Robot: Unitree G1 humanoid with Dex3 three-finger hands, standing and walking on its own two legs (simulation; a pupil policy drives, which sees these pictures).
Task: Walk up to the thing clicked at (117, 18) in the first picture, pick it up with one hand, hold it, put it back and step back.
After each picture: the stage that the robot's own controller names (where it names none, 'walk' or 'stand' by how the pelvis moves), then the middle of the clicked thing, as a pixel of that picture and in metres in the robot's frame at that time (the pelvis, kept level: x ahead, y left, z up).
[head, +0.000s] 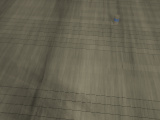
stand; (116, 19) +1.74 -0.45 -0.72
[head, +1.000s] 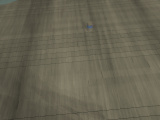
walk; (89, 26) +1.64 -0.01 -0.69
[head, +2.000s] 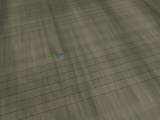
walk; (59, 53) +1.06 +0.27 -0.71
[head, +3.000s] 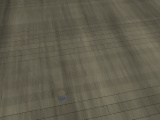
walk; (61, 96) +0.62 +0.18 -0.70
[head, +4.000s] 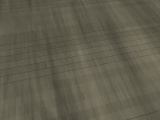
walk; out of the picture +0.32 +0.16 -0.70
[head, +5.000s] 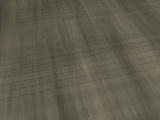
stand; out of the picture +0.24 +0.17 -0.72
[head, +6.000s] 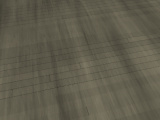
stand; out of the picture +0.24 +0.17 -0.73
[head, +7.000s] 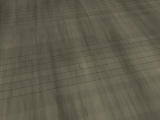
stand; out of the picture +0.23 +0.17 -0.73
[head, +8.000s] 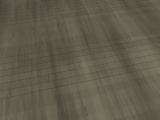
stand; out of the picture +0.22 +0.17 -0.73
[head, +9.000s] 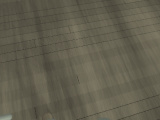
go down; (48, 118) +0.26 +0.17 -0.62
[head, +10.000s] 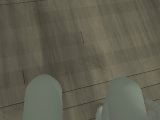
go down; (41, 85) +0.32 +0.18 -0.31
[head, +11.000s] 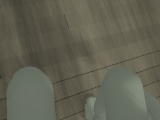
close in; (21, 78) +0.31 +0.20 -0.26
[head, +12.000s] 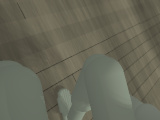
close; out of the picture +0.32 +0.21 -0.21
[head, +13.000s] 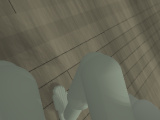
close; out of the picture +0.41 +0.20 -0.24
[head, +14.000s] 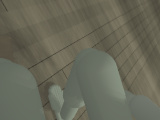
lift; (2, 54) +0.41 +0.09 -0.23
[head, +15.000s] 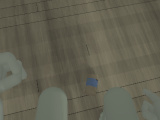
lift; (91, 84) +0.37 -0.05 -0.46
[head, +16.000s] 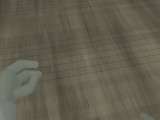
go down; out of the picture +0.29 -0.16 -0.69
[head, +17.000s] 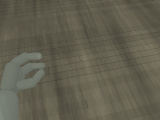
stand; out of the picture +0.27 -0.24 -0.71
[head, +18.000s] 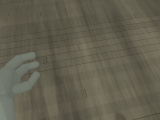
stand; out of the picture +0.27 -0.32 -0.68
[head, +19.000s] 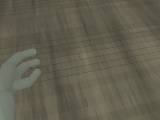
stand; out of the picture +0.23 -0.40 -0.70
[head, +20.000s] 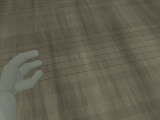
stand; out of the picture +0.22 -0.46 -0.70
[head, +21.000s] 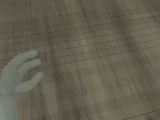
stand; out of the picture +0.22 -0.54 -0.66
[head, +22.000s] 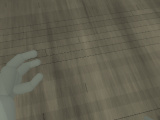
stand; out of the picture +0.20 -0.61 -0.64
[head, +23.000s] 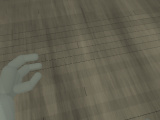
stand; out of the picture +0.19 -0.67 -0.66
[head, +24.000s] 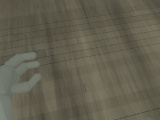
stand; out of the picture +0.17 -0.74 -0.65
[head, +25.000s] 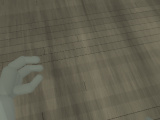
stand; out of the picture +0.16 -0.81 -0.64
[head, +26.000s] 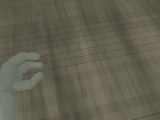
stand; out of the picture +0.14 -0.88 -0.67
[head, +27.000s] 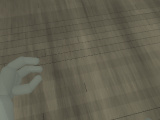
hold; out of the picture +0.13 -0.94 -0.65
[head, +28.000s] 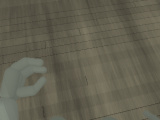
close; out of the picture +0.12 -1.00 -0.62
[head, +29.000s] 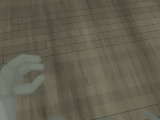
close; out of the picture +0.11 -1.07 -0.61
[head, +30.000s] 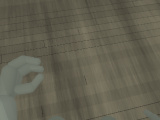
close; out of the picture +0.09 -1.13 -0.61
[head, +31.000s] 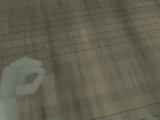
close; out of the picture +0.08 -1.19 -0.62
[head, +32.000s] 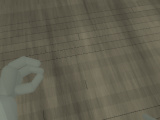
hold; out of the picture +0.06 -1.25 -0.63
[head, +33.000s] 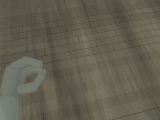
hold; out of the picture +0.05 -1.31 -0.64
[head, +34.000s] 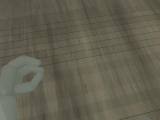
hold; out of the picture +0.03 -1.37 -0.65
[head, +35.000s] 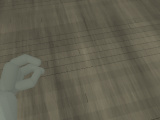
hold; out of the picture +0.01 -1.42 -0.69
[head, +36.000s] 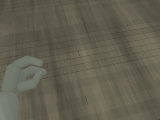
close; out of the picture -0.01 -1.48 -0.70
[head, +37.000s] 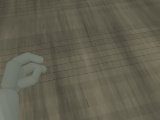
close; out of the picture -0.02 -1.54 -0.70
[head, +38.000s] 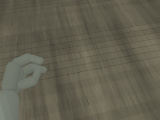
close; out of the picture -0.03 -1.59 -0.70
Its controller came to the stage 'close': yes
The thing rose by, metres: 0.01
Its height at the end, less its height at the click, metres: -0.02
